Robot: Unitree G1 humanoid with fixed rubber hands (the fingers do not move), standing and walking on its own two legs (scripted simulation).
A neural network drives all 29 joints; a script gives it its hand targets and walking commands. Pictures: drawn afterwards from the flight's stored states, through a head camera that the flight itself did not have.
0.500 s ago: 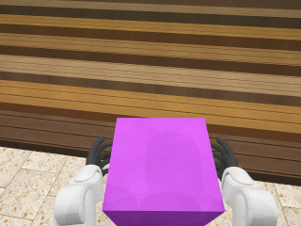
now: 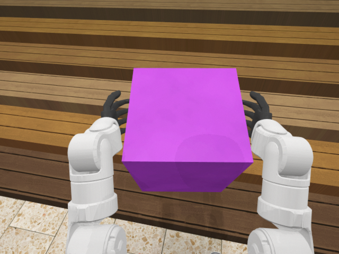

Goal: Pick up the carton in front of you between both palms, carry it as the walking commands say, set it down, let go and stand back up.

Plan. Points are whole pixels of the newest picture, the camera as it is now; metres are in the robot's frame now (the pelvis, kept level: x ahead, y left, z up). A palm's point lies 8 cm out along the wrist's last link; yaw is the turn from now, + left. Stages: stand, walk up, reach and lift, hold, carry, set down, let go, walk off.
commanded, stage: carry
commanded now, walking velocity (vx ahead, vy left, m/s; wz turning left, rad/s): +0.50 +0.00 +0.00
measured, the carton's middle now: (182, 138) +0.36 +0.01 +0.10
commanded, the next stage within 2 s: none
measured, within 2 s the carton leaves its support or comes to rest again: neither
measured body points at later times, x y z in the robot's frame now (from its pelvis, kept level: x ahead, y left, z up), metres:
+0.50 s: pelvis +0.37 +0.01 +0.02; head +0.44 +0.00 +0.47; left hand +0.74 +0.15 +0.14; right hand +0.73 -0.15 +0.13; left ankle +0.55 +0.07 -0.61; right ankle +0.13 -0.07 -0.65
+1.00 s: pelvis +0.72 +0.00 +0.16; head +0.72 +0.03 +0.61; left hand +1.08 +0.16 +0.31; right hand +1.08 -0.15 +0.33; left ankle +0.56 +0.07 -0.57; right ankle +0.81 -0.08 -0.49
